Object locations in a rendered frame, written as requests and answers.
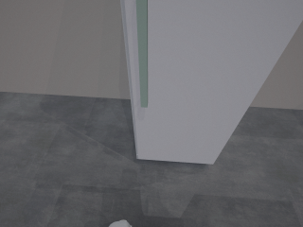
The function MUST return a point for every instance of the fridge door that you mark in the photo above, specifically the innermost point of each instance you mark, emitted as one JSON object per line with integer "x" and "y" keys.
{"x": 207, "y": 60}

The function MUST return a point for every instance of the handle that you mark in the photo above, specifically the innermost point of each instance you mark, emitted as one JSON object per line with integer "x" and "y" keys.
{"x": 142, "y": 43}

